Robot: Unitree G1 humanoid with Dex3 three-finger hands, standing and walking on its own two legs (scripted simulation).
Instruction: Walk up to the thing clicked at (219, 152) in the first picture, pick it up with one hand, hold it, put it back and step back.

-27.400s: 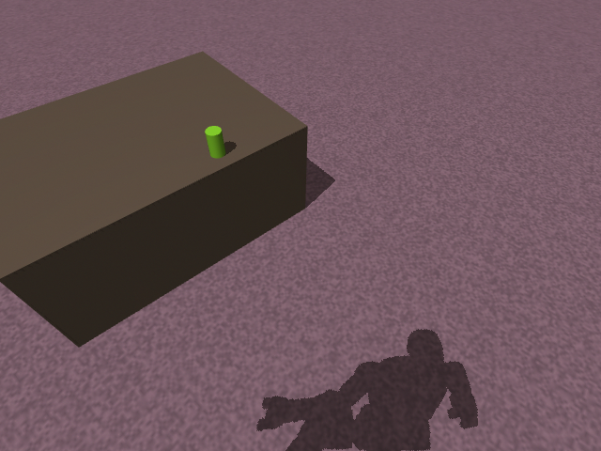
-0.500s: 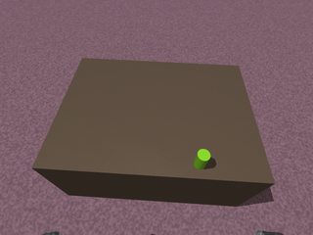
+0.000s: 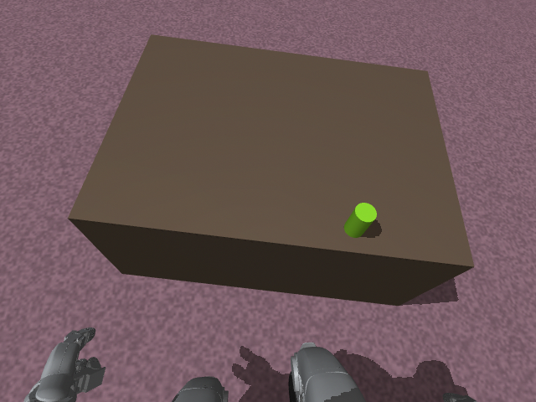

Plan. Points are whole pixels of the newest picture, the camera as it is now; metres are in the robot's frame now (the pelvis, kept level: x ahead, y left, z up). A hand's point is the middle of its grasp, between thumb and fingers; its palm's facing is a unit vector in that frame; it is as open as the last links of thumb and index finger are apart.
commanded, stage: step back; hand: right
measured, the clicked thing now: (359, 220) +0.49 -0.25 -0.26
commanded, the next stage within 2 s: none
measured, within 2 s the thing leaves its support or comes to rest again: neither
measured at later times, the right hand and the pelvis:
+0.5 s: hand out of the picture +0.02 -0.26 -0.14, palm faces +0.04 +0.93 -0.35, open 7.4 cm; pelvis -0.08 +0.01 +0.01, yaw -5 degrees
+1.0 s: hand out of the picture -0.12 -0.25 -0.11, palm faces +0.05 +0.88 -0.47, open 7.4 cm; pelvis -0.22 +0.03 +0.01, yaw -8 degrees
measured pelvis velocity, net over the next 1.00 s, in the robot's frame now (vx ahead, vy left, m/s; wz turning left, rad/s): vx -0.22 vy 0.03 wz -0.13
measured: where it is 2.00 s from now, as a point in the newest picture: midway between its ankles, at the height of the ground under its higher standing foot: outside the picture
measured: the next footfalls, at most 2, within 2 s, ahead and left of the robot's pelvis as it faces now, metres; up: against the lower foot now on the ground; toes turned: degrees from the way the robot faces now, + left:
right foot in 0.30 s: -0.02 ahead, -0.10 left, +0.00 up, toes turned -2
left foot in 0.66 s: -0.09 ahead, +0.15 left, +0.00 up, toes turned -5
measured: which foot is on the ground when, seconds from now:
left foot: down 0.00-0.34, up 0.36-0.64, down 0.66-1.00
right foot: up 0.00-0.28, down 0.30-0.68, up 0.70-1.00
